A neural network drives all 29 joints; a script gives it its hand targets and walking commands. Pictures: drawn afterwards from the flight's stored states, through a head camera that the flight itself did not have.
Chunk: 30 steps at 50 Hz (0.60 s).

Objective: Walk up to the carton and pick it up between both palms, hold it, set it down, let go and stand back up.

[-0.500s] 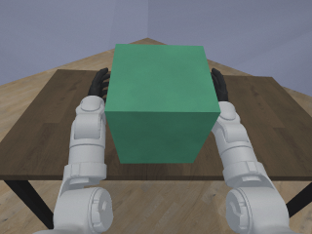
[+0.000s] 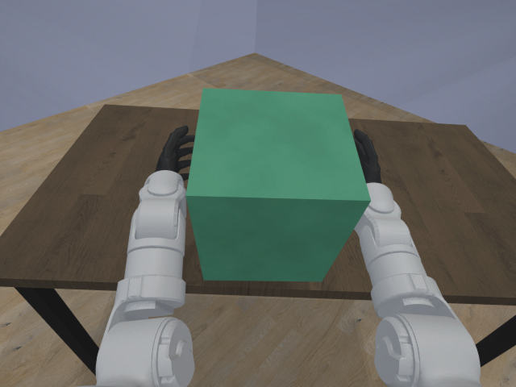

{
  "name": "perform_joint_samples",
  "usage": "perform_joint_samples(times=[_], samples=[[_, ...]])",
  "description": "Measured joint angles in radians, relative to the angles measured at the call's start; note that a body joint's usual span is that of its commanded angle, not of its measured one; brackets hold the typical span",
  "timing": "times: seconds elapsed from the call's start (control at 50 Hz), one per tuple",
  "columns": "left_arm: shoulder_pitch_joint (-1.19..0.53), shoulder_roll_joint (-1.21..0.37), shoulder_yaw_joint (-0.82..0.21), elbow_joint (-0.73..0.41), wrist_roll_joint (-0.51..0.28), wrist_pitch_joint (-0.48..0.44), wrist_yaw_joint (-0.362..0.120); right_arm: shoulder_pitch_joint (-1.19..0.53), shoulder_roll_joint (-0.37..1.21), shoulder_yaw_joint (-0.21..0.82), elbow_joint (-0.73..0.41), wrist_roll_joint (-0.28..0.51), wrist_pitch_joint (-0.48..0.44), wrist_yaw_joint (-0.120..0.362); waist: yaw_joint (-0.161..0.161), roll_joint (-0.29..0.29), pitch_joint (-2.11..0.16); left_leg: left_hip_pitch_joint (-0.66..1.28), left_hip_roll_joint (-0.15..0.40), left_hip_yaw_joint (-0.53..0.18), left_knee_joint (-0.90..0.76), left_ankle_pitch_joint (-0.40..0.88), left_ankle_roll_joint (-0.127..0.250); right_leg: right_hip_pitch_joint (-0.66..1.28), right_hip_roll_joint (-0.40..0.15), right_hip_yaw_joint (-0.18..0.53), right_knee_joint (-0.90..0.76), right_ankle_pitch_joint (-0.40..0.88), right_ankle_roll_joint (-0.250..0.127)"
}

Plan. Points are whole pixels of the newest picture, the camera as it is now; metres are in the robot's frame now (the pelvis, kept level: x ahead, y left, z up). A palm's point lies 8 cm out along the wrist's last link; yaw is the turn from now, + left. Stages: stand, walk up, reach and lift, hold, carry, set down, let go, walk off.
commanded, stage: set down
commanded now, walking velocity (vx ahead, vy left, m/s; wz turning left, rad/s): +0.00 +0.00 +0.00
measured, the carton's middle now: (267, 193) +0.40 +0.01 +0.13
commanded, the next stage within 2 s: none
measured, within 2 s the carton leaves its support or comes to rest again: neither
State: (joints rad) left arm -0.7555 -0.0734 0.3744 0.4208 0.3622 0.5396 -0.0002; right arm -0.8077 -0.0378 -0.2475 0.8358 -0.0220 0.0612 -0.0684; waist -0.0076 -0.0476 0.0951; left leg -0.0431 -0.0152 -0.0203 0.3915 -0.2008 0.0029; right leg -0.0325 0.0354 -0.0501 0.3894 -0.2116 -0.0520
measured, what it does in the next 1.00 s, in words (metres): stands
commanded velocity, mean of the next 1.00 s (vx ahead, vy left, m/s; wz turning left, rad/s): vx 0.00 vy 0.00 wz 0.00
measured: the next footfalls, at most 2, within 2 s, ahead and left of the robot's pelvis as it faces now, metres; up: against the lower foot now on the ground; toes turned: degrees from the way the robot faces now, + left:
none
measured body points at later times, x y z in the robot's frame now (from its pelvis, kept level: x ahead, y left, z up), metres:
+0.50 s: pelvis +0.01 +0.00 +0.00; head +0.00 +0.01 +0.45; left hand +0.41 +0.16 +0.14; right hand +0.43 -0.14 +0.14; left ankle +0.02 +0.12 -0.74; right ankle +0.01 -0.08 -0.74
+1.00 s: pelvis +0.02 +0.00 +0.00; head +0.04 +0.01 +0.45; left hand +0.42 +0.16 +0.10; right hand +0.45 -0.14 +0.11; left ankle +0.02 +0.12 -0.74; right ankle +0.01 -0.08 -0.74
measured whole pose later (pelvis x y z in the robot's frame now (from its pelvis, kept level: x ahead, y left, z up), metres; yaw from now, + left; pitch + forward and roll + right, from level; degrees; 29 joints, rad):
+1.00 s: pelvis +0.02 +0.00 +0.00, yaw +0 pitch +1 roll +0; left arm -0.74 -0.10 0.37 0.64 0.32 0.31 0.09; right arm -0.81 -0.04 -0.41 0.95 -0.17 -0.06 0.02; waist 0.06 -0.02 0.02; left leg -0.20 -0.01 -0.02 0.39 -0.20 0.00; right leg -0.19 0.04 -0.05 0.39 -0.21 -0.05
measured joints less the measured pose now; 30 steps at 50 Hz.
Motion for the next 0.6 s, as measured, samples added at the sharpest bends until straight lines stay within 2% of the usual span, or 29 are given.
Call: perform_joint_samples(times=[0.16,0.4,0.6], samples=[[0.001,-0.007,0.0,0.007,-0.023,-0.044,0.023,0.001,0.0,-0.017,0.009,-0.008,-0.046,0.007,0.016,0.001,0.0,-0.012,0.0,0.0,0.0,-0.001,0.0,-0.012,0.0,0.0,0.0,-0.001,0.0],[0.01,-0.018,0.0,0.062,-0.034,-0.088,0.049,0.004,0.0,-0.06,0.056,-0.043,-0.077,0.031,0.027,0.003,-0.008,-0.037,0.001,0.0,0.0,-0.002,-0.004,-0.037,0.0,0.0,0.0,-0.003,0.0],[0.013,-0.024,0.0,0.113,-0.025,-0.121,0.06,0.003,0.0,-0.101,0.086,-0.082,-0.088,0.054,0.049,0.019,-0.011,-0.063,0.003,0.0,0.0,-0.002,-0.005,-0.063,0.002,0.0,0.0,-0.003,0.0]])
